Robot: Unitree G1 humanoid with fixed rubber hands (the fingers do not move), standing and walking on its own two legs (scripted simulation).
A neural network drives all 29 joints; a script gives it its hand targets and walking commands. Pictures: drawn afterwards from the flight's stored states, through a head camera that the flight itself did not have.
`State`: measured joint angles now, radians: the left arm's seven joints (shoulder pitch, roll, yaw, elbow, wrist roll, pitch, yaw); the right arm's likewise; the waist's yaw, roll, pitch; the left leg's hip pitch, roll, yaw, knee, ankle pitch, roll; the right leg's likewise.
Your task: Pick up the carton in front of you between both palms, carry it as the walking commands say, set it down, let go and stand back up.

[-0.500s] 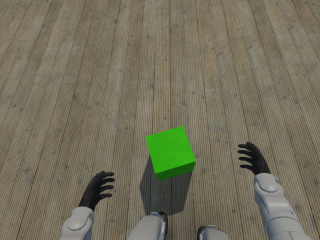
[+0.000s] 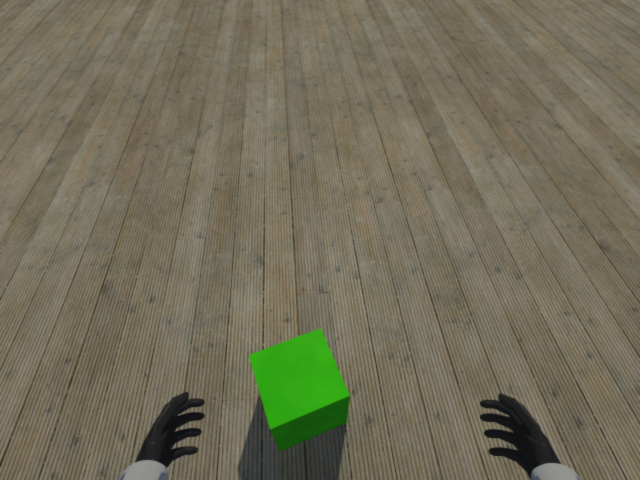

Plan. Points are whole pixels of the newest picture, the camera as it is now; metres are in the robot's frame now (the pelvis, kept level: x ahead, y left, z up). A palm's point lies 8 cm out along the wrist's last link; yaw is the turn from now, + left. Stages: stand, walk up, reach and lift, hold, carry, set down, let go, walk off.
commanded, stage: let go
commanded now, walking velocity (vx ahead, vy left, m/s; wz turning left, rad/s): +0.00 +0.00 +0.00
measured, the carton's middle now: (300, 390) +0.44 +0.09 -0.65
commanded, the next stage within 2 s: stand in 0.28 s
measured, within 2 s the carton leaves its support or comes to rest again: neither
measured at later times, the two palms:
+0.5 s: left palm out of the picture +0.13 +0.30 -0.10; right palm out of the picture +0.11 -0.27 -0.08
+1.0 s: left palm out of the picture +0.14 +0.32 -0.11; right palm out of the picture +0.12 -0.26 -0.08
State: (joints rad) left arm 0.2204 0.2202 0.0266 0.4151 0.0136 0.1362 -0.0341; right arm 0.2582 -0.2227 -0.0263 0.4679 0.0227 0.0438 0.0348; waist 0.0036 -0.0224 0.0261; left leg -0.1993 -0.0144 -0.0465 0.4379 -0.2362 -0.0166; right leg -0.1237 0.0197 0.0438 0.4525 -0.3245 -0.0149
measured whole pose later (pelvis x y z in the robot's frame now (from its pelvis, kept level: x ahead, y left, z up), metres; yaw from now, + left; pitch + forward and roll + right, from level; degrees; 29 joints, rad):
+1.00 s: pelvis +0.01 +0.04 +0.00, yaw -2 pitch -1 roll +0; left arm 0.17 0.36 0.02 0.79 0.04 0.00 0.03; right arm 0.16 -0.32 -0.04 0.81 -0.03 0.00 -0.02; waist -0.01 -0.05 0.02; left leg -0.21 -0.04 -0.01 0.52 -0.30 0.03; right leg -0.11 -0.01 0.08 0.46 -0.35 0.03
